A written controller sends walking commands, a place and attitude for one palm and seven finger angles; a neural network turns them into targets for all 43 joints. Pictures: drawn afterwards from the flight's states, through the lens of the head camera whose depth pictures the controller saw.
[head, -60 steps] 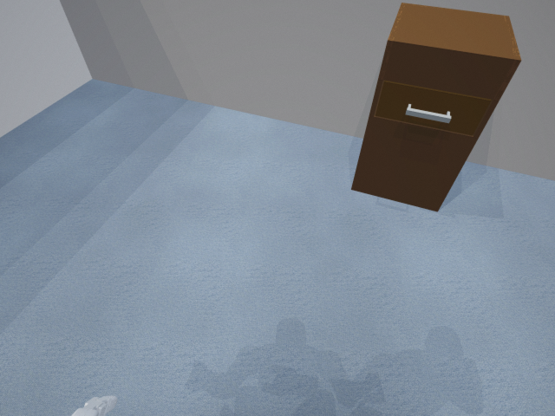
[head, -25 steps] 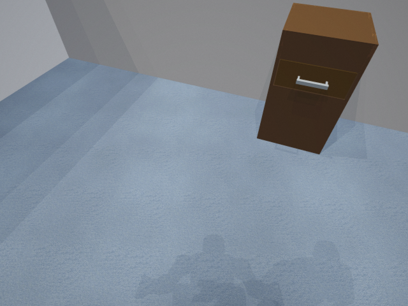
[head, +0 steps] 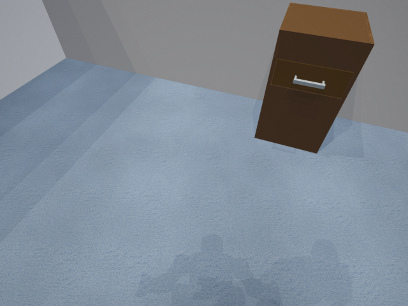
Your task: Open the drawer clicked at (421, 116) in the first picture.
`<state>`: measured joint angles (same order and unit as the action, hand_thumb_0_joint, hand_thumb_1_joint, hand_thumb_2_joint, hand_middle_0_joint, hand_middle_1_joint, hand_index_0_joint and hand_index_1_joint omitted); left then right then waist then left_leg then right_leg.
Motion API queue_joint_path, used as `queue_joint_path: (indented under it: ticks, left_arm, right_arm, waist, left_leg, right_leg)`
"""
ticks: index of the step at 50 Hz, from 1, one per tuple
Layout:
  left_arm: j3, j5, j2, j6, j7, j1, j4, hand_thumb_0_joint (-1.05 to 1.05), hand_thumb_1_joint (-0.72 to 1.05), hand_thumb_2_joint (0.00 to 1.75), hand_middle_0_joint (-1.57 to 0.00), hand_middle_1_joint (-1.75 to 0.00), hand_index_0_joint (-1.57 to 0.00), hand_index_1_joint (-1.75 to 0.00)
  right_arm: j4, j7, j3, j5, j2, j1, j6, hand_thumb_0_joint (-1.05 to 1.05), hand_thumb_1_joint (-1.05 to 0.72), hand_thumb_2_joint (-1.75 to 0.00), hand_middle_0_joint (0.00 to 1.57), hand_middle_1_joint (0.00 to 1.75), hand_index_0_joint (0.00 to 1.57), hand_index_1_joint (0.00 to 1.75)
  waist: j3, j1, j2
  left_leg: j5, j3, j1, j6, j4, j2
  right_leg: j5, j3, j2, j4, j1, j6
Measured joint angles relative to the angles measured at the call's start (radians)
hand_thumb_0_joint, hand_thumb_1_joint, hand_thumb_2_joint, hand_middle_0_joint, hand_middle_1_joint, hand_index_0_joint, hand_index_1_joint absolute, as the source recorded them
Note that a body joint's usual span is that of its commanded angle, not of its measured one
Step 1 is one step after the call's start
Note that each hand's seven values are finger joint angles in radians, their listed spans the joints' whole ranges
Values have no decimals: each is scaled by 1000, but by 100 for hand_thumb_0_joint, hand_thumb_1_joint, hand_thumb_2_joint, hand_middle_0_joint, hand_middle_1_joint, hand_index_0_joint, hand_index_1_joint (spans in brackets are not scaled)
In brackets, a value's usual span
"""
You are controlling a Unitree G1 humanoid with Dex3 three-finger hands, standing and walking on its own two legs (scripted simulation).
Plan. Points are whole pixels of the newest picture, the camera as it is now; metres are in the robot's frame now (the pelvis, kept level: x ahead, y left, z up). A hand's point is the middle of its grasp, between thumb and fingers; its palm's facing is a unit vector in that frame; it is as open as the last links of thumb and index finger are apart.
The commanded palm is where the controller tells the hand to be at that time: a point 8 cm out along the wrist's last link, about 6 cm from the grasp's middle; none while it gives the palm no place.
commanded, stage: look at it before walking up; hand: left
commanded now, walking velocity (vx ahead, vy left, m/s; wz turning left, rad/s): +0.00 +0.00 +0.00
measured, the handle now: (309, 81) +1.26 -0.50 -0.25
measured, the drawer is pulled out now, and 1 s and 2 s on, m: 0.00 0.00 0.00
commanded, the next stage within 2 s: walk to a spot facing it in 0.24 s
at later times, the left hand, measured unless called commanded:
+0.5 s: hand out of the picture +0.08 +0.24 -0.16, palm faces -0.05 -0.94 -0.33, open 7.4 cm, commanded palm none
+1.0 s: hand out of the picture +0.07 +0.14 -0.16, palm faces -0.24 -0.94 -0.24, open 7.4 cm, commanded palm none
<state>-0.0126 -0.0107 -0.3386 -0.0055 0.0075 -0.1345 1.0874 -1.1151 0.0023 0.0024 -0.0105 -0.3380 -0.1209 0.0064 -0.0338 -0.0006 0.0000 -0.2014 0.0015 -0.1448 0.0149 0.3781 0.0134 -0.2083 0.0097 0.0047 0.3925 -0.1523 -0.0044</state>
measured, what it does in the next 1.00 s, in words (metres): lifts its left foot, turning right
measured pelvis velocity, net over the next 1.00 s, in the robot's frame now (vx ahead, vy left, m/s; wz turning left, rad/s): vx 0.00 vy -0.04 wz -0.31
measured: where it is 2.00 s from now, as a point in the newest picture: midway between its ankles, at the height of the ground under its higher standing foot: outside the picture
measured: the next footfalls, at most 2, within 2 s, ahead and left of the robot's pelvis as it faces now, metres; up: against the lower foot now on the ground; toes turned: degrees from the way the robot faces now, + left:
left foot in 1.30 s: +0.15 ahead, +0.08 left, +0.00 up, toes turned -27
right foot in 1.86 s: +0.27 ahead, -0.22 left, +0.00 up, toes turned -58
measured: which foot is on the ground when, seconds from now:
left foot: down 0.00-0.72, up 0.74-1.00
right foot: down 0.00-1.00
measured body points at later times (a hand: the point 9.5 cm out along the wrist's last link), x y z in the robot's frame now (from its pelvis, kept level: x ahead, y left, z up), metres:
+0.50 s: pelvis +0.01 +0.00 +0.00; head +0.02 +0.00 +0.45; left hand +0.08 +0.29 -0.14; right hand +0.09 -0.29 -0.14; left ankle +0.00 +0.13 -0.74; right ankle +0.00 -0.12 -0.74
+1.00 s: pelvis +0.00 -0.04 +0.00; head +0.04 -0.07 +0.44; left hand +0.08 +0.19 -0.14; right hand +0.01 -0.31 -0.16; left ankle +0.01 +0.13 -0.66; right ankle -0.01 -0.11 -0.75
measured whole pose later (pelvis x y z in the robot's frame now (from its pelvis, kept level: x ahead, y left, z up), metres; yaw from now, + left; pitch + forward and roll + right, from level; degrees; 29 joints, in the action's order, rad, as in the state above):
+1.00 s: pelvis +0.00 -0.04 +0.00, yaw -18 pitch +2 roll +1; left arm 0.04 -0.01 -0.19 0.02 0.01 -0.29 0.94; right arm -0.96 -0.01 -0.06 -0.02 -0.25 -0.14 -0.05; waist -0.07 -0.03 0.01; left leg -0.33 0.01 -0.49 0.08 1.09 0.06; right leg -0.20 0.07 0.09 0.45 -0.28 -0.08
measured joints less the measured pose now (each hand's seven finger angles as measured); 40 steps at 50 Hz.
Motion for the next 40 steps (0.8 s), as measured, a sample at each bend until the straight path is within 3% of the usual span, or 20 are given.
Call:
queue_joint_path:
  ticks: [22,29,33,35,37,40]
  left_arm:
    - [6,0,0,9,-5,-3,-8,0,90,90,-20,-30,-20,-30]
    - [22,-4,36,53,-5,-41,-64,0,90,90,-20,-30,-20,-30]
    - [36,-5,65,72,4,-61,-97,0,90,90,-20,-30,-20,-30]
    - [42,-6,87,73,11,-75,-114,0,90,90,-20,-30,-20,-30]
    - [45,-12,100,55,16,-99,-136,0,90,90,-20,-30,-20,-30]
    - [43,-12,126,41,4,-109,-146,0,90,90,-20,-30,-20,-30]
  right_arm:
    - [11,-8,-2,0,4,22,-2,0,-90,-90,21,30,20,30]
    - [87,-22,-17,-3,64,17,-24,0,-91,-90,21,30,20,30]
    - [119,-20,-26,-6,99,3,-28,0,-90,-90,21,30,20,30]
    - [127,-19,-32,-10,104,-8,-34,0,-90,-90,21,30,20,30]
    - [134,-16,-38,-8,103,-21,-46,0,-90,-90,21,30,20,30]
    - [134,-18,-51,-2,99,-21,-70,0,-91,-90,21,30,20,30]
  waist:
    - [-7,-13,0]
    - [-29,-20,-17]
    - [-60,-28,-21]
    - [-68,-31,-2]
    - [-61,-36,19]
    - [-72,-28,44]
  left_leg:
    - [-18,-18,4,0,4,5]
    - [-76,-86,-45,3,105,21]
    - [-109,-142,-53,9,159,41]
    - [-131,-159,-61,22,198,65]
    - [-183,-161,-110,35,307,96]
    - [-289,-51,-233,35,586,70]
  right_leg:
    - [-12,17,5,7,-5,1]
    - [-63,79,25,159,-107,0]
    - [-223,25,9,393,-200,16]
    - [-233,-11,-2,398,-199,17]
    - [-121,-29,-3,312,-177,4]
    - [-145,-40,27,323,-188,-58]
